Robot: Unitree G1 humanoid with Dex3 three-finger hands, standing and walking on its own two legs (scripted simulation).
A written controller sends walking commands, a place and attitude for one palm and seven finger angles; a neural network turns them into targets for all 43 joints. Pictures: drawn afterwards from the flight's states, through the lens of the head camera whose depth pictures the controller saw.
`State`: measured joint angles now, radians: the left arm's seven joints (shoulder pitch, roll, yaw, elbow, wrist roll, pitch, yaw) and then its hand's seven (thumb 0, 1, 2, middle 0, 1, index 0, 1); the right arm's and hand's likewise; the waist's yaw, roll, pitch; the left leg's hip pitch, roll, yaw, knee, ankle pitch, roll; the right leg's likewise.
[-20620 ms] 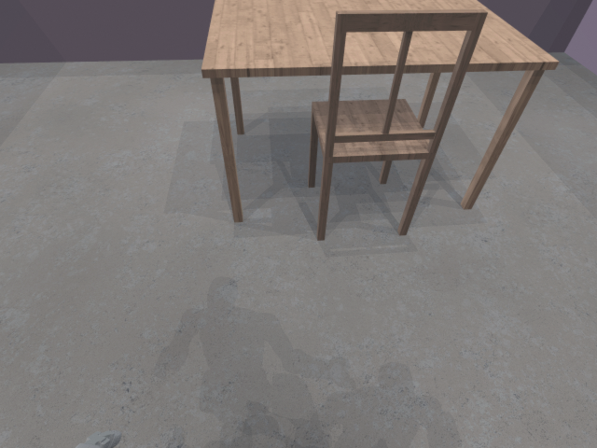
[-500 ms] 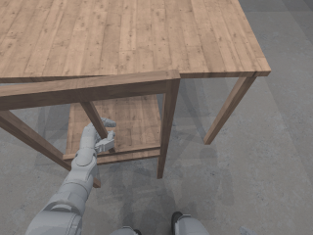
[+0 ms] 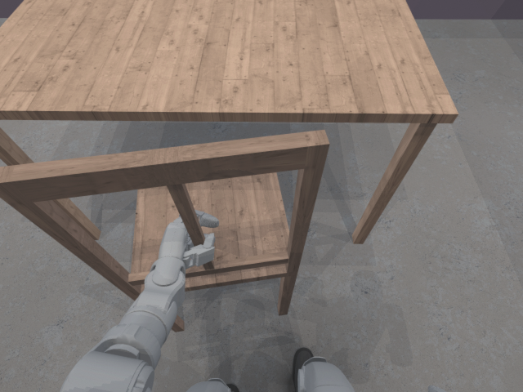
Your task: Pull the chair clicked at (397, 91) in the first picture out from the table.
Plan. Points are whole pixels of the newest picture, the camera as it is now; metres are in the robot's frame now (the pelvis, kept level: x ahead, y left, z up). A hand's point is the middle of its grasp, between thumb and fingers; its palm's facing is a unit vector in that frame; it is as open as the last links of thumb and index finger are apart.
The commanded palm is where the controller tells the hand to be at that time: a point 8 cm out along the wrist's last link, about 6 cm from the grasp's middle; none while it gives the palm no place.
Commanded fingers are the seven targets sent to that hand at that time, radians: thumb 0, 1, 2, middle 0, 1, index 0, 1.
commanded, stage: step backward, pulling the chair out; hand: left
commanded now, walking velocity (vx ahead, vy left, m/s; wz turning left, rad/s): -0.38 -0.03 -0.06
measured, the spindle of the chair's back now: (195, 232) +0.38 +0.12 -0.04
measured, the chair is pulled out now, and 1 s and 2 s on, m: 0.19 0.22 0.30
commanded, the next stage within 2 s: none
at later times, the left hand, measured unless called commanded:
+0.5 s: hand (206, 258) +0.34 +0.10 -0.06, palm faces -0.07 -0.98 -0.17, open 5.1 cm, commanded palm +0.34 +0.15 -0.06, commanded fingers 0.00 0.90 0.90 -0.50 -1.45 -0.50 -1.45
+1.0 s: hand (201, 269) +0.31 +0.10 -0.06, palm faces -0.08 -0.98 -0.17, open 5.2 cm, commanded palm +0.32 +0.15 -0.06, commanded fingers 0.00 0.90 0.90 -0.50 -1.45 -0.50 -1.45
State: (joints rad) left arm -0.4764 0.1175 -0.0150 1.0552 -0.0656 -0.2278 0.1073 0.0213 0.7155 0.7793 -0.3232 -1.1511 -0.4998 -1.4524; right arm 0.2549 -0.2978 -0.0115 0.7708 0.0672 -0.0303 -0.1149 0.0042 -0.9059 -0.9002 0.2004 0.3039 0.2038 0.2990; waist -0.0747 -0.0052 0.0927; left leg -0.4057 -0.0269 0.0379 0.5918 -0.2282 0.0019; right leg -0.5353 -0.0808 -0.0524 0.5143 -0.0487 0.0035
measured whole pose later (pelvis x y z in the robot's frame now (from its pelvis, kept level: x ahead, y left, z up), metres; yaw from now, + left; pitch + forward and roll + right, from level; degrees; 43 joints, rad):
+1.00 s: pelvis -0.04 +0.01 +0.00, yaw -1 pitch +2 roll +2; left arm -0.49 0.14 -0.03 1.01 -0.05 -0.17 0.09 0.03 0.70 0.78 -0.30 -1.19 -0.50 -1.45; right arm 0.26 -0.25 -0.01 0.72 0.04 0.00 -0.13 0.00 -0.91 -0.90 0.20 0.30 0.20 0.30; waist -0.05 -0.02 0.12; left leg -0.38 0.02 0.08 0.65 -0.30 0.00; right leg -0.50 -0.07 -0.01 0.67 -0.17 0.00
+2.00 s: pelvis -0.13 +0.01 +0.01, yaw -6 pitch +3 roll -2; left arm -0.49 0.18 0.01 1.03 -0.04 -0.20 0.09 0.04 0.69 0.78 -0.29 -1.21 -0.50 -1.45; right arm 0.21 -0.21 0.00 0.74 0.00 -0.03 -0.08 0.00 -0.91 -0.90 0.20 0.30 0.20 0.30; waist -0.02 0.02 0.14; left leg -0.39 0.08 0.02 0.55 -0.21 -0.02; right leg -0.34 0.00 -0.02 0.67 -0.38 -0.01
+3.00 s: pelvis -0.33 +0.01 +0.01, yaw -5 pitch +1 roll +0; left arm -0.46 0.17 -0.01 1.01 -0.05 -0.12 0.08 0.05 0.68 0.78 -0.26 -1.20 -0.50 -1.45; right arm 0.23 -0.23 0.01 0.72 0.02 -0.01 -0.10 0.01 -0.91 -0.90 0.20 0.30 0.20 0.30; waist -0.03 0.02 0.12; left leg -0.35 0.03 0.00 0.57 -0.24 -0.02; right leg -0.31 -0.04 -0.03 0.59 -0.34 0.00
